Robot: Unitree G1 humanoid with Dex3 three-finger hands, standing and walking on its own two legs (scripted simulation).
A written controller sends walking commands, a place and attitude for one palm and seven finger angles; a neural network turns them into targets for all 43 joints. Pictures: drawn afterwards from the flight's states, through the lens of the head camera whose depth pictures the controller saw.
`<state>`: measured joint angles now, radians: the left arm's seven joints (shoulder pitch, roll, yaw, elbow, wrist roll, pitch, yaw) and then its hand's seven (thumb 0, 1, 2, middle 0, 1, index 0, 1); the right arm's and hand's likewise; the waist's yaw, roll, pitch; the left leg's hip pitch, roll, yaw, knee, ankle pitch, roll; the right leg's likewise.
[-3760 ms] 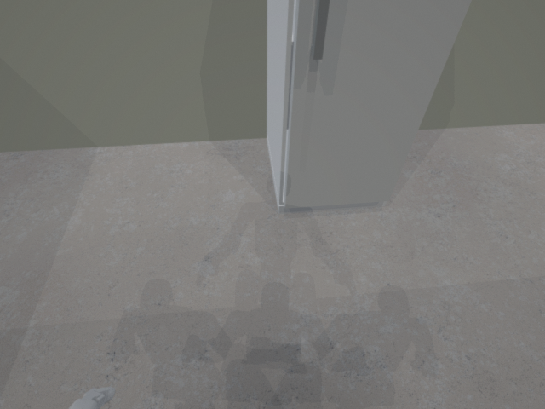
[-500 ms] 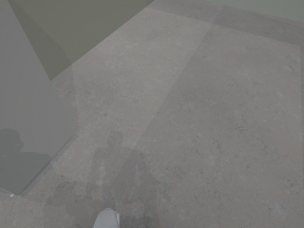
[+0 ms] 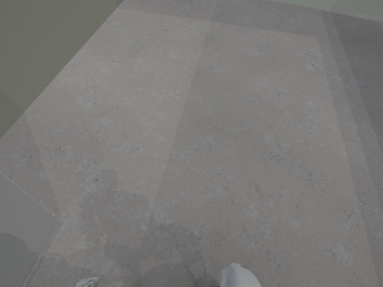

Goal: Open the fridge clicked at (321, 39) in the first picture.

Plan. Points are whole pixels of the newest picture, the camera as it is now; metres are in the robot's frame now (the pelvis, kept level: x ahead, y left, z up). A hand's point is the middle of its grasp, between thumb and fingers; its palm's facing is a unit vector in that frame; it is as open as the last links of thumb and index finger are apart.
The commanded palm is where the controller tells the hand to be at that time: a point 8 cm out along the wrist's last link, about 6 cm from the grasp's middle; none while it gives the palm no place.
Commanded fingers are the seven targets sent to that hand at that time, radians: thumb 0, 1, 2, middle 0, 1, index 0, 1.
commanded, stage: turn to face it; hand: left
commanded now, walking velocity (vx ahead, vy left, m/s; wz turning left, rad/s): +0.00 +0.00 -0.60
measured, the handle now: out of the picture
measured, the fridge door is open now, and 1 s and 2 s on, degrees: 0 0 0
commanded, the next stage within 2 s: none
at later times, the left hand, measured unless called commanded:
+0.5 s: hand (128, 261) +0.19 +0.16 -0.17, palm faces +0.07 -0.99 -0.13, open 7.4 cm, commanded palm none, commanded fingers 0.00 0.90 0.90 -0.20 -0.30 -0.20 -0.30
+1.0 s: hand out of the picture +0.13 +0.22 -0.15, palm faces +0.34 -0.91 -0.25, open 7.4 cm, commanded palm none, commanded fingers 0.00 0.90 0.90 -0.20 -0.30 -0.20 -0.30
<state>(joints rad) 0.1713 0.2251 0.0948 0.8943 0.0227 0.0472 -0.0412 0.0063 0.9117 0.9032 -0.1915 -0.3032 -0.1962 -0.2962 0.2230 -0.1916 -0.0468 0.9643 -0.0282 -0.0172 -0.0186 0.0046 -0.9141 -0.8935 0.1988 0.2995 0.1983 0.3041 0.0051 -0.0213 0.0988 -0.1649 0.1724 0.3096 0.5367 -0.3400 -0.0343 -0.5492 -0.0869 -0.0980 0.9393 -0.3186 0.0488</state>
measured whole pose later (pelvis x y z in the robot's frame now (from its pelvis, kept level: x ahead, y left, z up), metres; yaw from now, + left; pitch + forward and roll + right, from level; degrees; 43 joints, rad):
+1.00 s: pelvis +0.08 -0.02 +0.00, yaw +20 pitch +1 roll -1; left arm 0.11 0.23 0.07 0.92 0.01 0.06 0.02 0.01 0.91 0.90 -0.19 -0.30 -0.20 -0.30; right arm 0.23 -0.21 -0.07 0.95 -0.03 0.03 0.00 0.01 -0.91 -0.89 0.20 0.30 0.20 0.30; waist -0.05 0.01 0.05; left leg -0.31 -0.05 -0.07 0.49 -0.19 0.03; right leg -0.39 -0.05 0.01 0.83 -0.42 0.10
